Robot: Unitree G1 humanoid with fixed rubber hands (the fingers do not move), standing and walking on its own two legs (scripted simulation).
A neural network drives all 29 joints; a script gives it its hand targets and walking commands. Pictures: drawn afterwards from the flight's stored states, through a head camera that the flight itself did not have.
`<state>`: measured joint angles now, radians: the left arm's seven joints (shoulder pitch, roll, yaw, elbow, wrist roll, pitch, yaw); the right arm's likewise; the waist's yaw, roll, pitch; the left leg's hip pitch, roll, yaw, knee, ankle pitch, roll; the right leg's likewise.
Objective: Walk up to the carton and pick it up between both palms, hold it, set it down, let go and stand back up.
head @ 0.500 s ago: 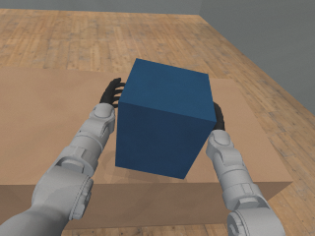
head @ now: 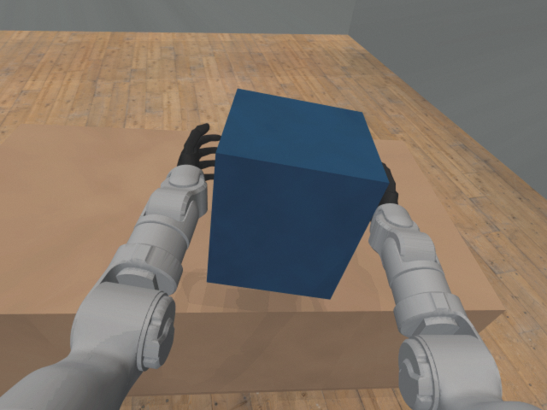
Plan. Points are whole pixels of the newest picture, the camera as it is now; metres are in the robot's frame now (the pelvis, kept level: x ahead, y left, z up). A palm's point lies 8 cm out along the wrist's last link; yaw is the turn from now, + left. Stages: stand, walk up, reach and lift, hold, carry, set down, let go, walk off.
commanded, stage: reach and lift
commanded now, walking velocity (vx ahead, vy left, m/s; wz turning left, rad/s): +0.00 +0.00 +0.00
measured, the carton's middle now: (285, 196) +0.43 -0.02 +0.11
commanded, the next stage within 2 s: hold in 1.32 s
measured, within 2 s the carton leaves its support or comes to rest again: neither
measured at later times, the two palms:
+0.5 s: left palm (190, 171) +0.43 +0.13 +0.16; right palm (382, 189) +0.41 -0.17 +0.15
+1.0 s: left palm (173, 157) +0.41 +0.15 +0.20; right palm (378, 188) +0.39 -0.15 +0.17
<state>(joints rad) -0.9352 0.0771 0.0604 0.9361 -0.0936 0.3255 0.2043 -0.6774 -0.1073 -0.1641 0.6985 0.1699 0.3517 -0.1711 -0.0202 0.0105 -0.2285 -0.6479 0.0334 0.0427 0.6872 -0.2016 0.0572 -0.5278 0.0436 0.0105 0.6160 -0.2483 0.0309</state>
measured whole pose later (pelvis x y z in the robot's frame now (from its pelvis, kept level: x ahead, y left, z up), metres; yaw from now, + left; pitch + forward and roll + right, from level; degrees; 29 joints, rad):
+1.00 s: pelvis +0.02 -0.01 +0.01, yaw +0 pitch +5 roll -3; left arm -0.78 0.07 0.16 0.61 -0.06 0.53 0.19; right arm -0.66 -0.10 -0.04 0.62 0.24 0.43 -0.23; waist -0.02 0.01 -0.23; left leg -0.49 0.03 0.04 0.58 -0.19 0.03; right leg -0.36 0.05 0.02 0.48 -0.22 0.01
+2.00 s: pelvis +0.01 -0.01 +0.02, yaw +0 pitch +3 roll -3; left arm -0.76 0.05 0.18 0.47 -0.01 0.63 0.17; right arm -0.63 -0.09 -0.07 0.50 0.25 0.50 -0.24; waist -0.02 0.01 -0.21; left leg -0.45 0.04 0.04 0.55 -0.17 0.03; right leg -0.32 0.05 0.02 0.45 -0.20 0.01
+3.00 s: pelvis +0.01 -0.01 +0.02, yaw +0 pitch +3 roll -3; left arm -0.72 0.04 0.18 0.41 0.01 0.63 0.16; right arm -0.62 -0.09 -0.07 0.47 0.25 0.51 -0.24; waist -0.02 0.01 -0.20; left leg -0.44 0.03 0.04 0.54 -0.17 0.04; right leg -0.31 0.05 0.02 0.44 -0.20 0.01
